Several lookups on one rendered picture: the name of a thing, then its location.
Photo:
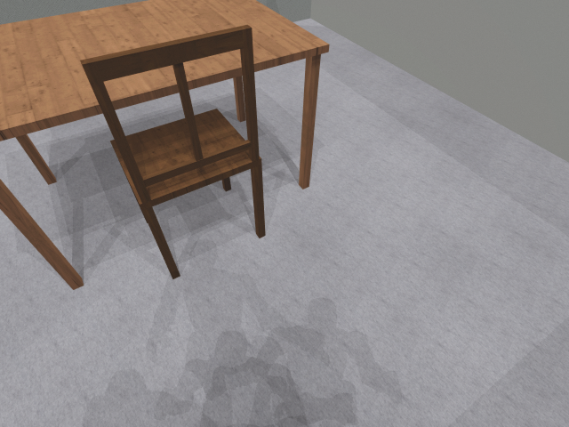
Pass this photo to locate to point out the table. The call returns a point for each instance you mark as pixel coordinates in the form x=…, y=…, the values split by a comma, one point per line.
x=43, y=83

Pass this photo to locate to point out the chair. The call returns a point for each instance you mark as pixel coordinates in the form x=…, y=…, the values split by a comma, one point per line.
x=171, y=160

